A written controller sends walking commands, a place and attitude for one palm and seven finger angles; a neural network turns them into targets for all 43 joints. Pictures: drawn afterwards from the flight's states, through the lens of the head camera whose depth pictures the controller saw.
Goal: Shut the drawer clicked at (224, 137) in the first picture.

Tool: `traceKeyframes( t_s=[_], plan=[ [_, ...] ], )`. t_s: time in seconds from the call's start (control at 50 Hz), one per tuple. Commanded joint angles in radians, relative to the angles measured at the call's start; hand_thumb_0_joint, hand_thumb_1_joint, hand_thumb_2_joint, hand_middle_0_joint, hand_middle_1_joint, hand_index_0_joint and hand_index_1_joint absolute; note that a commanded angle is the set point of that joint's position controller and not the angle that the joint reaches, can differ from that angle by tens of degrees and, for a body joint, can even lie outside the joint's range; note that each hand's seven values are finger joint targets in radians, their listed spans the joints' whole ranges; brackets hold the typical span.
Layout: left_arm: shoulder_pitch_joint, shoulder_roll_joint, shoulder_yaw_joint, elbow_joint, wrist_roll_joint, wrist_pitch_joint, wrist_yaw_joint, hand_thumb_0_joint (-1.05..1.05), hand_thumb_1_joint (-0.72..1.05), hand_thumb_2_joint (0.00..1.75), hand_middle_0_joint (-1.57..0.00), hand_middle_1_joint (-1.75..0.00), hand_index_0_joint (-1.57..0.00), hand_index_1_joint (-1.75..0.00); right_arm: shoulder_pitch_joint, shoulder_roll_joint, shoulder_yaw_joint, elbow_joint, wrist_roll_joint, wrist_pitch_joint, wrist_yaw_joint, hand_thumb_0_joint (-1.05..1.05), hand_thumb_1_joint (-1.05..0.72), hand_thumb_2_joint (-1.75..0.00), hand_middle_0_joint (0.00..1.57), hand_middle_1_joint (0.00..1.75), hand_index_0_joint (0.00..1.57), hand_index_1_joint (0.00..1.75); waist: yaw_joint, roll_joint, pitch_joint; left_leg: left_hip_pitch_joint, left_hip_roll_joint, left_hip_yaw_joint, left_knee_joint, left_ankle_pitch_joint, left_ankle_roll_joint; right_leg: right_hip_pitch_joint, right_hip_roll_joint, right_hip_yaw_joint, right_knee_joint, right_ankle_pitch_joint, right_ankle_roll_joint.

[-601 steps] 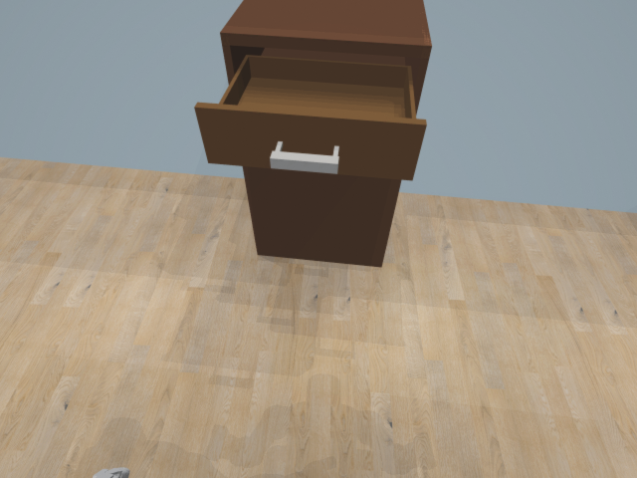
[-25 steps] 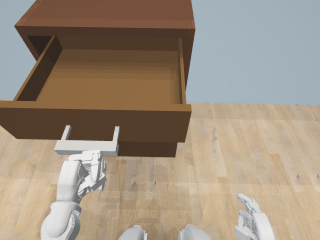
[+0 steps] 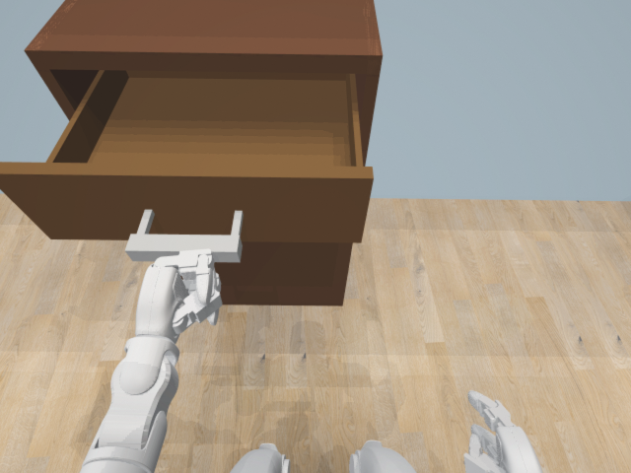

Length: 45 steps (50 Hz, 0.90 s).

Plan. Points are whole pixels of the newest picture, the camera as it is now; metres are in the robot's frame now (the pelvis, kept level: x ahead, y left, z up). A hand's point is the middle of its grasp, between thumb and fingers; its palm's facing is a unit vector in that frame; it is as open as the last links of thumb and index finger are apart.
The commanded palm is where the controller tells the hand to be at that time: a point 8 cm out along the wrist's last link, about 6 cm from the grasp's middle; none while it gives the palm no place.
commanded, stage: push the drawer shut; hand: left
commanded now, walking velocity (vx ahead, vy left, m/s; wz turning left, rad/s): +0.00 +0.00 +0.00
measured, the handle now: (189, 233) +0.40 +0.18 +0.06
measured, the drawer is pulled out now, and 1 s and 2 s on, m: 0.21 0.09 0.00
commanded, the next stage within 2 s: none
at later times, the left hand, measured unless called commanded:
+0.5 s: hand (222, 251) +0.38 +0.13 +0.05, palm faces -0.01 -1.00 -0.05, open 3.4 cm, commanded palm +0.37 +0.19 +0.06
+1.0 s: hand (228, 214) +0.44 +0.13 +0.05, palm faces +0.01 -1.00 -0.04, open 3.4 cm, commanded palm +0.42 +0.19 +0.06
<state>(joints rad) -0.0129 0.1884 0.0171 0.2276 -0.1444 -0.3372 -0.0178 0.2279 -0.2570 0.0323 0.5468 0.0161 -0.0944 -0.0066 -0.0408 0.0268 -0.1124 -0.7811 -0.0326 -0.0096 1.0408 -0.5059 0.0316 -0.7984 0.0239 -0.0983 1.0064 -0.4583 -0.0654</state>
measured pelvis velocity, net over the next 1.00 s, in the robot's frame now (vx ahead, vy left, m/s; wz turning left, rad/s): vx -0.01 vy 0.01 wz -0.03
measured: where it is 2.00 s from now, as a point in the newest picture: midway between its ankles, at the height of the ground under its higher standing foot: outside the picture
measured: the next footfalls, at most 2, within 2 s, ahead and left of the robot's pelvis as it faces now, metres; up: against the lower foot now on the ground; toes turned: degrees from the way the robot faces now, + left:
none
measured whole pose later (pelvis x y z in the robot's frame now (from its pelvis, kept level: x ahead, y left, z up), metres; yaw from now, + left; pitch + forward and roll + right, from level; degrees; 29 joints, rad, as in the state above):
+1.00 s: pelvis -0.01 +0.01 +0.00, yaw -2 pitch +17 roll -1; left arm -0.60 0.27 0.22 0.89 -0.12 -0.43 -0.04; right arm 0.31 -0.26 0.03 0.63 0.00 -0.03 0.00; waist -0.12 0.02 -0.11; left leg -0.85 -0.02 0.02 1.03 -0.48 0.04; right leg -0.88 0.04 -0.07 0.99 -0.42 -0.06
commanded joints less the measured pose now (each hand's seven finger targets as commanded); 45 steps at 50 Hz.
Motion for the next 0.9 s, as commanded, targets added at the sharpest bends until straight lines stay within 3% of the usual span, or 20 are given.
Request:
traceKeyframes(
  t_s=[0.0,0.02,0.08,0.12,0.16,0.24,0.26,0.34,0.38,0.56,0.68,0.7,0.74,0.8,0.82,0.88],
  plan=[
    [-0.327,0.096,0.069,-0.212,-0.017,-0.078,0.014,0.0,0.9,0.9,-1.4,-1.6,-1.4,-1.6,-0.013,-0.121,-0.053,-0.124,0.009,-0.042,-0.007,0.0,-0.9,-0.9,0.2,0.3,0.2,0.3,-0.021,0.008,-0.325,0.116,0.019,-0.032,-0.157,0.269,-0.004,0.247,-0.03,0.1,-0.152,0.259,0.04],
    [-0.341,0.08,0.055,-0.207,-0.019,-0.076,0.012,0.0,0.9,0.9,-1.4,-1.6,-1.4,-1.6,-0.013,-0.119,-0.052,-0.124,0.008,-0.041,-0.006,0.0,-0.9,-0.9,0.2,0.3,0.2,0.3,-0.022,0.017,-0.335,0.121,0.017,-0.031,-0.159,0.269,-0.004,0.253,-0.03,0.101,-0.153,0.263,0.04],
    [-0.385,0.092,0.074,-0.155,-0.023,-0.075,0.015,0.0,0.9,0.9,-1.4,-1.6,-1.4,-1.6,-0.005,-0.124,-0.052,-0.114,0.008,-0.032,-0.009,0.0,-0.9,-0.9,0.2,0.3,0.2,0.3,-0.032,-0.041,-0.318,0.105,0.021,-0.031,-0.162,0.262,-0.001,0.255,-0.028,0.101,-0.161,0.261,0.044],
    [-0.426,0.08,0.063,-0.135,-0.02,-0.08,0.015,0.0,0.9,0.9,-1.4,-1.6,-1.4,-1.6,-0.005,-0.122,-0.053,-0.107,0.009,-0.029,-0.009,0.0,-0.9,-0.9,0.2,0.3,0.2,0.3,-0.036,-0.025,-0.311,0.111,0.021,-0.032,-0.165,0.253,-0.003,0.239,-0.028,0.098,-0.159,0.249,0.043],
    [-0.478,0.11,0.089,-0.096,-0.017,-0.085,0.021,0.0,0.9,0.9,-1.4,-1.6,-1.4,-1.6,0.004,-0.128,-0.053,-0.096,0.008,-0.025,-0.012,0.0,-0.9,-0.9,0.2,0.3,0.2,0.3,-0.039,-0.035,-0.302,0.1,0.022,-0.035,-0.162,0.249,-0.002,0.23,-0.026,0.099,-0.157,0.24,0.042],
    [-0.523,0.101,0.09,-0.068,-0.011,-0.099,0.025,0.0,0.9,0.9,-1.4,-1.6,-1.4,-1.6,0.016,-0.124,-0.056,-0.088,0.005,-0.018,-0.007,0.0,-0.9,-0.9,0.2,0.3,0.2,0.3,-0.032,0.01,-0.346,0.133,0.02,-0.03,-0.163,0.282,-0.007,0.236,-0.026,0.099,-0.149,0.275,0.039],
    [-0.516,0.119,0.106,-0.034,-0.009,-0.095,0.025,0.0,0.9,0.9,-1.4,-1.6,-1.4,-1.6,0.024,-0.129,-0.055,-0.085,0.005,-0.014,-0.007,0.0,-0.9,-0.9,0.2,0.3,0.2,0.3,-0.033,-0.012,-0.342,0.121,0.022,-0.033,-0.163,0.283,-0.005,0.238,-0.022,0.098,-0.147,0.277,0.039],
    [-0.605,0.114,0.103,-0.002,-0.008,-0.103,0.021,0.0,0.9,0.9,-1.4,-1.6,-1.4,-1.6,0.035,-0.127,-0.056,-0.076,0.005,-0.003,-0.004,0.0,-0.9,-0.9,0.2,0.3,0.2,0.3,-0.044,0.003,-0.35,0.128,0.022,-0.031,-0.167,0.282,-0.008,0.237,-0.022,0.099,-0.148,0.282,0.039],
    [-0.608,0.145,0.141,0.031,-0.004,-0.107,0.022,0.0,0.9,0.9,-1.4,-1.6,-1.4,-1.6,0.048,-0.128,-0.059,-0.07,0.003,0.002,-0.003,0.0,-0.9,-0.9,0.2,0.3,0.2,0.3,-0.035,-0.001,-0.369,0.127,0.021,-0.027,-0.165,0.301,-0.007,0.253,-0.018,0.103,-0.146,0.303,0.038],
    [-0.744,0.154,0.155,0.125,-0.005,-0.138,0.023,0.0,0.9,0.9,-1.4,-1.6,-1.4,-1.6,0.082,-0.135,-0.063,-0.049,0.001,0.016,0.002,0.0,-0.9,-0.9,0.2,0.3,0.2,0.3,-0.057,-0.008,-0.366,0.124,0.025,-0.029,-0.164,0.299,-0.007,0.225,-0.011,0.101,-0.144,0.301,0.04],
    [-0.839,0.157,0.162,0.197,0.007,-0.159,0.02,0.0,0.9,0.9,-1.4,-1.6,-1.4,-1.6,0.108,-0.136,-0.066,-0.029,-0.004,0.02,0.007,0.0,-0.9,-0.9,0.2,0.3,0.2,0.3,-0.067,0.025,-0.396,0.145,0.025,-0.031,-0.158,0.315,-0.008,0.203,-0.006,0.103,-0.136,0.309,0.039],
    [-0.858,0.195,0.194,0.22,0.008,-0.16,0.022,0.0,0.9,0.9,-1.4,-1.6,-1.4,-1.6,0.114,-0.139,-0.066,-0.023,-0.005,0.023,0.006,0.0,-0.9,-0.9,0.2,0.3,0.2,0.3,-0.065,0.011,-0.392,0.123,0.026,-0.029,-0.157,0.298,-0.008,0.211,-0.007,0.105,-0.137,0.3,0.039],
    [-0.916,0.214,0.202,0.254,0.012,-0.168,0.019,0.0,0.9,0.9,-1.4,-1.6,-1.4,-1.6,0.118,-0.14,-0.065,-0.017,-0.005,0.026,0.003,0.0,-0.9,-0.9,0.2,0.3,0.2,0.3,-0.078,-0.015,-0.383,0.09,0.023,-0.026,-0.156,0.252,-0.003,0.214,-0.008,0.114,-0.147,0.266,0.043],
    [-0.977,0.247,0.227,0.319,0.014,-0.173,0.007,0.0,0.9,0.9,-1.4,-1.6,-1.4,-1.6,0.129,-0.14,-0.061,-0.012,-0.006,0.027,-0.001,0.0,-0.9,-0.9,0.2,0.3,0.2,0.3,-0.082,0.011,-0.383,0.074,0.02,-0.021,-0.153,0.233,0.0,0.21,-0.007,0.124,-0.149,0.256,0.043],
    [-1.016,0.24,0.215,0.327,0.013,-0.176,0.003,0.0,0.9,0.9,-1.4,-1.6,-1.4,-1.6,0.134,-0.139,-0.059,-0.007,-0.006,0.027,-0.002,0.0,-0.9,-0.9,0.2,0.3,0.2,0.3,-0.094,0.003,-0.39,0.078,0.02,-0.025,-0.153,0.225,0.0,0.202,-0.006,0.122,-0.148,0.247,0.044],
    [-1.036,0.25,0.234,0.361,0.011,-0.183,-0.005,0.0,0.9,0.9,-1.4,-1.6,-1.4,-1.6,0.153,-0.141,-0.06,-0.003,-0.01,0.024,0.002,0.0,-0.9,-0.9,0.2,0.3,0.2,0.3,-0.084,0.05,-0.433,0.112,0.02,-0.028,-0.153,0.264,-0.004,0.202,-0.001,0.116,-0.138,0.272,0.038]
  ],
)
